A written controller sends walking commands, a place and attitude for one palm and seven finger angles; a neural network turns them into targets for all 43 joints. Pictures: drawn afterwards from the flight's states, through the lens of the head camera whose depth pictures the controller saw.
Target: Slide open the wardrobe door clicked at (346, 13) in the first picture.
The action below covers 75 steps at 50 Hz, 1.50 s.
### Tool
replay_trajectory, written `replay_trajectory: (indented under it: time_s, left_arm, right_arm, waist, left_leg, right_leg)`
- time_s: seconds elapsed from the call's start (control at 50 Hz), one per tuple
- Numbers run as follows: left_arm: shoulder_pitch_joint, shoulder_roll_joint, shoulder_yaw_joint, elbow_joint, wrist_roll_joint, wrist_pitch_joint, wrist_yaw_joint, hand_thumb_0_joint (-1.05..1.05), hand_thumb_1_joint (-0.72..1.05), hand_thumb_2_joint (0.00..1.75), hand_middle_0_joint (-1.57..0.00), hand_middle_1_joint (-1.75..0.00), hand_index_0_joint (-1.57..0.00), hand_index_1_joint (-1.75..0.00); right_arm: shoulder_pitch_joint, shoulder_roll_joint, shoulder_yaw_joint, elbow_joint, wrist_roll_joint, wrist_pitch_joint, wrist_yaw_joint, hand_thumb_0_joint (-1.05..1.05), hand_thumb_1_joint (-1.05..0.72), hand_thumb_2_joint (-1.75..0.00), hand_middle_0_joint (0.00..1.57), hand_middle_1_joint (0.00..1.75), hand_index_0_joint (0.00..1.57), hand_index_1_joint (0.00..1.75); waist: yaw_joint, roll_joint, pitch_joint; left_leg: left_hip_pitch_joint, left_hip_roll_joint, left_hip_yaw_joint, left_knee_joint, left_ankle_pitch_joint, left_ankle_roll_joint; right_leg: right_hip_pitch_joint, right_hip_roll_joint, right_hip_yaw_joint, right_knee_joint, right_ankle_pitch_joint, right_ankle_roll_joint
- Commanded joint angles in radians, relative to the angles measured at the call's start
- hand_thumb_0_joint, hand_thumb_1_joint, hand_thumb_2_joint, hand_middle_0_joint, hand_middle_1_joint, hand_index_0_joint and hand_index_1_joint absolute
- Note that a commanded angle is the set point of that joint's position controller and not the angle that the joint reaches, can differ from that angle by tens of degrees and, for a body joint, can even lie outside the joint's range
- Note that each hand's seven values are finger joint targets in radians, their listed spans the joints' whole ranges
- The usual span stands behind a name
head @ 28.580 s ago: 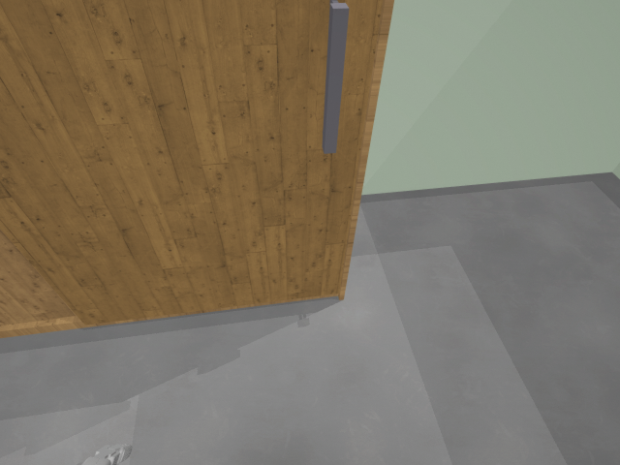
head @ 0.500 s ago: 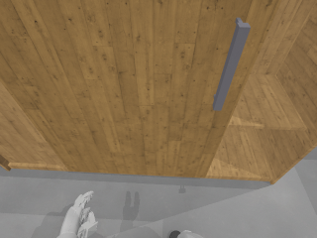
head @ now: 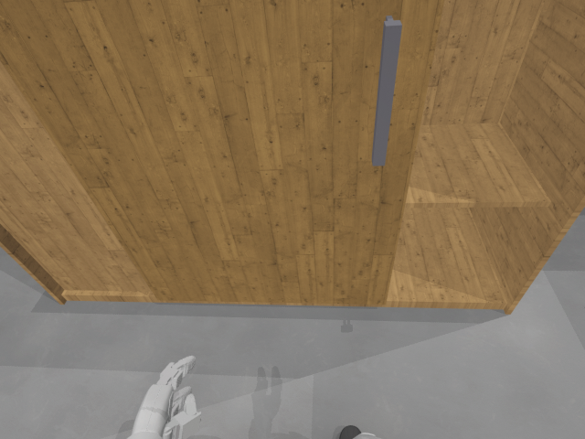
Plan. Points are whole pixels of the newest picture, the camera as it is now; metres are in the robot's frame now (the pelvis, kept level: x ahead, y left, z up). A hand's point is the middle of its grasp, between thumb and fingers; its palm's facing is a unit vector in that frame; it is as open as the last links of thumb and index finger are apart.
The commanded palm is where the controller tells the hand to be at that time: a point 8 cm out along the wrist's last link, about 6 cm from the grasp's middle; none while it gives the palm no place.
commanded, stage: stop stepping back and stand still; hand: right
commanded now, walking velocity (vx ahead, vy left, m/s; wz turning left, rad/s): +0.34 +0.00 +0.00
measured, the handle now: (383, 97) +0.72 -0.13 +0.13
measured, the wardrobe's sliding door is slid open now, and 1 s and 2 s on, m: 0.44 0.44 0.44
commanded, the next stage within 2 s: let the arm hang, fingers relaxed in 1.00 s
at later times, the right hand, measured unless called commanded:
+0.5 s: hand out of the picture +0.07 -0.29 +0.19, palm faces +0.34 +0.84 -0.42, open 7.5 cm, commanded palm +0.02 -0.34 +0.19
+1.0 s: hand out of the picture +0.03 -0.32 +0.19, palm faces +0.39 +0.79 -0.48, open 7.4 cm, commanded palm -0.03 -0.36 +0.19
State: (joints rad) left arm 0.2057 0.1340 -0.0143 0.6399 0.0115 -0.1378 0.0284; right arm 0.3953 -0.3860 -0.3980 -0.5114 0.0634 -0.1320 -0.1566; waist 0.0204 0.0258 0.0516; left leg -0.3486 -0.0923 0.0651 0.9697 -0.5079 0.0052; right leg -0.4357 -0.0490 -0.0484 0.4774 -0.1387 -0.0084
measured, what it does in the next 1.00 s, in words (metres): walks backwards: left foot, then right foot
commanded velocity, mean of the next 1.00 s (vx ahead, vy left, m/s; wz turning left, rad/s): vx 0.23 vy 0.07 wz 0.00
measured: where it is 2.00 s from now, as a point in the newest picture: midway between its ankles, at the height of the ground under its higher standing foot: outside the picture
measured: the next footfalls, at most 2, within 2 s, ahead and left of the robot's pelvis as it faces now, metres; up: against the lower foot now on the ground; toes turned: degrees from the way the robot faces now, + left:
left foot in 0.06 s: +0.01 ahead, +0.08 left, -0.01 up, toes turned +3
right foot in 0.26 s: +0.02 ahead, -0.16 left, -0.01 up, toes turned -1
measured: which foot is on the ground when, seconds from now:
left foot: up 0.00-0.04, down 0.06-0.24, up 0.26-0.48, down 0.50-0.72, up 0.74-0.94, down 0.96-1.00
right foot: down 0.00-0.04, up 0.06-0.24, down 0.26-0.46, up 0.48-0.72, down 0.74-1.00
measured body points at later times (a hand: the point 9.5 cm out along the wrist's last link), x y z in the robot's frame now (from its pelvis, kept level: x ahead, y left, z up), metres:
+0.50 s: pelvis -0.15 -0.05 +0.00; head -0.17 -0.08 +0.45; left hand -0.02 +0.18 -0.07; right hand +0.04 -0.33 +0.21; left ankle -0.14 +0.03 -0.73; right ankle -0.04 -0.16 -0.71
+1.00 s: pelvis -0.19 -0.07 +0.00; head -0.19 -0.08 +0.45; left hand -0.06 +0.16 -0.09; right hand +0.00 -0.36 +0.21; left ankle -0.17 +0.02 -0.73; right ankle -0.13 -0.20 -0.71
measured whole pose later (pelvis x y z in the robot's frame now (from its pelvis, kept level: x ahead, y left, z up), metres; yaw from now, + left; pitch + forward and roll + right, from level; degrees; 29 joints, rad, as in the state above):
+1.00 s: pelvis -0.19 -0.07 +0.00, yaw +5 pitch -1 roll +0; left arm 0.24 0.16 -0.02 0.63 0.01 -0.09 0.05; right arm 0.52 -0.45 -0.43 -0.53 0.04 -0.16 -0.17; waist -0.02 0.01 0.02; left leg -0.29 0.00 0.10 0.57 -0.29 0.07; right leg -0.43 -0.07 -0.06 0.79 -0.41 0.00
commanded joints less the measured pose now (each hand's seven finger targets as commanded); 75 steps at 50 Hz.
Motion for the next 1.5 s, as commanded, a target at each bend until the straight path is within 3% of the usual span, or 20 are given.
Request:
replay_trajectory:
  time_s: [0.0,0.04,0.18,0.22,0.26,0.4,0.42,0.46,0.5,0.66,0.72,0.88,0.9,0.94,1.06,1.08,1.18,1.28,1.38,1.48]
  left_arm:
    - [-0.137,0.146,0.063,-0.187,0.007,-0.014,0.013,0.0,0.9,0.9,-0.2,-0.3,-0.2,-0.3]
    - [-0.125,0.164,0.052,-0.143,0.001,0.008,0.034,0.0,0.9,0.9,-0.2,-0.3,-0.2,-0.3]
    - [-0.079,0.181,0.036,-0.101,-0.002,-0.032,0.092,0.0,0.9,0.9,-0.2,-0.3,-0.2,-0.3]
    - [-0.083,0.239,0.038,-0.146,-0.008,-0.044,0.088,0.0,0.9,0.9,-0.2,-0.3,-0.2,-0.3]
    - [-0.117,0.217,0.059,-0.153,-0.002,-0.035,0.061,0.0,0.9,0.9,-0.2,-0.3,-0.2,-0.3]
    - [-0.14,0.196,0.052,-0.198,0.003,-0.006,0.044,0.0,0.9,0.9,-0.2,-0.3,-0.2,-0.3]
    - [-0.141,0.186,0.057,-0.195,0.007,0.007,0.047,0.0,0.9,0.9,-0.2,-0.3,-0.2,-0.3]
    - [-0.131,0.171,0.065,-0.189,-0.016,0.005,0.043,0.0,0.9,0.9,-0.2,-0.3,-0.2,-0.3]
    - [-0.101,0.152,0.054,-0.109,0.009,-0.007,0.047,0.0,0.9,0.9,-0.2,-0.3,-0.2,-0.3]
    - [-0.082,0.179,0.041,-0.133,0.001,-0.029,0.078,0.0,0.9,0.9,-0.2,-0.3,-0.2,-0.3]
    - [-0.112,0.229,0.053,-0.178,0.004,-0.03,0.073,0.0,0.9,0.9,-0.2,-0.3,-0.2,-0.3]
    - [-0.101,0.195,0.057,-0.175,-0.012,-0.007,0.034,0.0,0.9,0.9,-0.2,-0.3,-0.2,-0.3]
    - [-0.104,0.196,0.06,-0.181,-0.01,0.003,0.036,0.0,0.9,0.9,-0.2,-0.3,-0.2,-0.3]
    - [-0.118,0.169,0.058,-0.184,-0.013,0.008,0.038,0.0,0.9,0.9,-0.2,-0.3,-0.2,-0.3]
    - [-0.118,0.172,0.042,-0.131,-0.017,-0.006,0.047,0.0,0.9,0.9,-0.2,-0.3,-0.2,-0.3]
    - [-0.035,0.251,0.086,0.107,0.008,-0.009,-0.065,0.0,0.9,0.9,-0.2,-0.3,-0.2,-0.3]
    - [-0.045,0.303,0.072,0.008,0.045,0.112,-0.036,0.0,0.9,0.9,-0.2,-0.3,-0.2,-0.3]
    - [-0.064,0.2,0.048,0.111,0.019,0.154,-0.021,0.0,0.9,0.9,-0.2,-0.3,-0.2,-0.3]
    - [-0.009,0.163,0.043,0.245,0.023,0.149,-0.01,0.0,0.9,0.9,-0.2,-0.3,-0.2,-0.3]
    - [0.009,0.173,0.04,0.333,0.012,0.15,-0.004,0.0,0.9,0.9,-0.2,-0.3,-0.2,-0.3]
  right_arm:
    - [0.14,-0.252,-0.159,-0.362,-0.001,-0.051,-0.025,0.0,-0.9,-0.9,0.2,0.3,0.2,0.3]
    - [-0.041,-0.315,-0.206,-0.419,0.013,-0.068,-0.014,0.0,-0.9,-0.9,0.2,0.3,0.2,0.3]
    - [-0.158,-0.178,-0.062,-0.082,-0.023,-0.081,-0.03,0.0,-0.9,-0.9,0.2,0.3,0.2,0.3]
    - [-0.179,-0.165,-0.045,-0.123,-0.015,-0.092,-0.025,0.0,-0.9,-0.9,0.2,0.3,0.2,0.3]
    - [-0.128,-0.223,-0.099,-0.124,-0.023,-0.105,0.003,0.0,-0.9,-0.9,0.2,0.3,0.2,0.3]
    - [0.041,-0.254,-0.131,-0.264,-0.018,-0.064,-0.025,0.0,-0.9,-0.9,0.2,0.3,0.2,0.3]
    - [0.055,-0.24,-0.134,-0.237,-0.02,-0.052,-0.026,0.0,-0.9,-0.9,0.2,0.3,0.2,0.3]
    - [-0.036,-0.286,-0.165,-0.276,-0.019,-0.05,-0.023,0.0,-0.9,-0.9,0.2,0.3,0.2,0.3]
    - [-0.122,-0.291,-0.2,-0.237,-0.019,-0.088,-0.016,0.0,-0.9,-0.9,0.2,0.3,0.2,0.3]
    - [-0.064,-0.183,-0.083,-0.149,-0.019,-0.093,-0.03,0.0,-0.9,-0.9,0.2,0.3,0.2,0.3]
    - [-0.121,-0.24,-0.124,-0.266,-0.025,-0.127,-0.027,0.0,-0.9,-0.9,0.2,0.3,0.2,0.3]
    - [0.089,-0.21,-0.146,-0.2,-0.023,-0.087,-0.028,0.0,-0.9,-0.9,0.2,0.3,0.2,0.3]
    - [0.108,-0.194,-0.128,-0.168,-0.027,-0.073,-0.027,0.0,-0.9,-0.9,0.2,0.3,0.2,0.3]
    - [0.016,-0.247,-0.148,-0.175,-0.023,-0.063,-0.031,0.0,-0.9,-0.9,0.2,0.3,0.2,0.3]
    - [0.002,-0.186,-0.113,-0.135,-0.011,-0.079,-0.03,0.0,-0.9,-0.9,0.2,0.3,0.2,0.3]
    - [-0.045,0.061,0.265,0.624,-0.124,0.076,0.099,0.0,-0.9,-0.9,0.2,0.3,0.2,0.3]
    - [-0.101,0.072,0.307,0.817,-0.094,0.142,0.16,0.0,-0.9,-0.9,0.2,0.3,0.2,0.3]
    - [-0.148,-0.029,0.341,1.183,-0.088,0.116,0.142,0.0,-0.9,-0.9,0.2,0.3,0.2,0.3]
    - [-0.181,0.052,0.354,1.365,-0.078,0.112,0.132,0.0,-0.9,-0.9,0.2,0.3,0.2,0.3]
    - [-0.161,0.073,0.38,1.491,-0.075,0.119,0.132,0.0,-0.9,-0.9,0.2,0.3,0.2,0.3]
  waist:
    - [-0.057,-0.085,-0.143]
    - [-0.004,0.203,-0.048]
    - [0.008,-0.015,-0.113]
    - [0.011,-0.354,-0.034]
    - [-0.025,-0.15,-0.063]
    - [-0.04,-0.321,-0.091]
    - [-0.06,-0.194,-0.11]
    - [-0.055,0.252,-0.056]
    - [0.002,0.035,-0.111]
    - [-0.004,0.04,-0.123]
    - [-0.007,-0.31,-0.039]
    - [-0.038,-0.251,-0.089]
    - [-0.041,-0.169,-0.076]
    - [-0.043,0.233,-0.031]
    - [-0.027,0.114,-0.07]
    - [0.056,0.033,-0.068]
    - [-0.003,-0.031,-0.048]
    - [-0.006,0.21,-0.085]
    - [0.003,-0.157,-0.139]
    - [-0.006,-0.076,-0.101]
  left_leg:
    - [0.265,0.135,-0.15,-0.685,-0.075,0.149]
    - [-0.224,0.449,-0.537,-0.848,-0.138,0.289]
    - [-0.116,0.246,-0.187,-0.54,-0.194,0.131]
    - [-0.334,0.046,0.009,-0.039,-0.052,0.005]
    - [-0.173,0.055,-0.041,0.236,0.07,0.005]
    - [0.324,0.004,0.126,-0.322,-0.04,0.056]
    - [0.425,0.029,0.059,-0.476,-0.068,0.091]
    - [0.211,0.452,-0.636,-0.827,-0.275,0.29]
    - [0.022,0.412,-0.485,-0.822,-0.323,0.251]
    - [-0.045,0.278,-0.156,-0.594,-0.19,0.139]
    - [-0.283,0.074,-0.029,0.07,0.0,0.005]
    - [0.274,0.042,0.117,-0.371,0.037,0.024]
    - [0.324,0.064,0.057,-0.485,0.02,0.046]
    - [0.223,0.445,-0.586,-0.807,-0.194,0.233]
    - [0.038,0.336,-0.211,-0.689,0.067,0.152]
    - [0.046,0.357,0.011,-0.436,0.516,0.1]
    - [-0.048,0.122,-0.048,-0.125,0.027,-0.017]
    - [0.083,0.361,-0.362,-0.612,0.528,0.095]
    - [0.137,0.221,-0.181,-0.57,0.476,0.044]
    - [0.184,0.195,-0.14,-0.644,0.384,0.027]
  right_leg:
    - [-0.101,0.035,-0.099,0.128,-0.433,0.112]
    - [-0.149,0.041,0.097,0.881,-0.251,0.071]
    - [0.286,0.019,-0.085,0.085,-0.334,-0.014]
    - [0.341,-0.302,0.477,-0.291,-0.671,-0.129]
    - [0.09,-0.33,0.462,-0.392,-0.696,-0.127]
    - [-0.134,-0.176,0.09,-0.252,-0.651,-0.02]
    - [-0.212,-0.119,0.043,-0.039,-0.613,0.005]
    - [-0.371,0.035,-0.01,0.713,-0.363,0.031]
    - [-0.267,-0.029,0.053,0.834,-0.244,0.044]
    - [0.261,0.009,-0.101,0.089,-0.278,-0.015]
    - [0.275,-0.364,0.536,-0.347,-0.549,-0.183]
    - [-0.077,-0.18,0.1,-0.211,-0.596,-0.051]
    - [-0.127,-0.125,0.05,-0.054,-0.576,-0.03]
    - [-0.278,0.021,-0.029,0.512,-0.376,0.015]
    - [0.076,-0.012,-0.043,0.282,-0.228,0.016]
    - [0.01,-0.064,-0.049,0.248,-0.204,0.028]
    - [-0.092,-0.246,0.382,-0.104,-0.173,-0.156]
    - [0.042,0.03,0.022,0.197,-0.208,0.016]
    - [0.245,-0.047,0.06,-0.019,0.035,-0.003]
    - [0.247,-0.074,0.079,-0.108,0.002,-0.015]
